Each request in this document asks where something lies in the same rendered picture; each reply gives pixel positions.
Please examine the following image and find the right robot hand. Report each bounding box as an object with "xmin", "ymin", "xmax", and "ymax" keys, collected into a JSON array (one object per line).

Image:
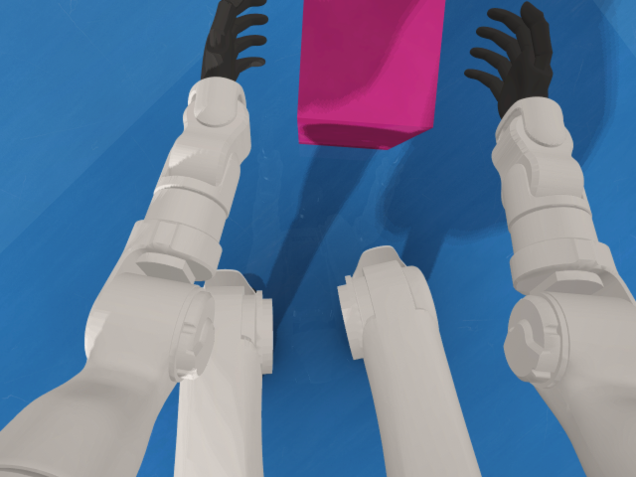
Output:
[{"xmin": 464, "ymin": 1, "xmax": 553, "ymax": 119}]

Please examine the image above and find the robot right upper arm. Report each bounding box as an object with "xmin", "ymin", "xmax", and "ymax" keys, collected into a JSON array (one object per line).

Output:
[{"xmin": 504, "ymin": 291, "xmax": 636, "ymax": 477}]

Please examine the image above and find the robot left forearm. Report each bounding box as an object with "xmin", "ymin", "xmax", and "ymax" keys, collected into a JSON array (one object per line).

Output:
[{"xmin": 84, "ymin": 77, "xmax": 251, "ymax": 357}]

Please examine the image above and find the carton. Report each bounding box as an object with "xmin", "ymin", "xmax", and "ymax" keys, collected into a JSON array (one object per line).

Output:
[{"xmin": 297, "ymin": 0, "xmax": 445, "ymax": 150}]

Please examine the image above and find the robot right forearm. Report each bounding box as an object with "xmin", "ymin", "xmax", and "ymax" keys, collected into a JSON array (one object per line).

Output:
[{"xmin": 492, "ymin": 96, "xmax": 636, "ymax": 307}]

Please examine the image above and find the robot left upper arm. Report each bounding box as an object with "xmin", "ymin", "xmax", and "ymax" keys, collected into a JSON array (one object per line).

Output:
[{"xmin": 0, "ymin": 272, "xmax": 215, "ymax": 477}]

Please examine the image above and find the left robot hand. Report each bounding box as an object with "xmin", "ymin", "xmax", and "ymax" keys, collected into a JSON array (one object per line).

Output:
[{"xmin": 201, "ymin": 0, "xmax": 268, "ymax": 81}]

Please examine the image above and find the right robot shin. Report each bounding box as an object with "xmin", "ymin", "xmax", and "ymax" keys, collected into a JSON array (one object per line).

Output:
[{"xmin": 352, "ymin": 245, "xmax": 439, "ymax": 330}]

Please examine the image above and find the left robot thigh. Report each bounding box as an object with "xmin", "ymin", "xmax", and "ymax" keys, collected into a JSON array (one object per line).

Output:
[{"xmin": 174, "ymin": 286, "xmax": 273, "ymax": 477}]

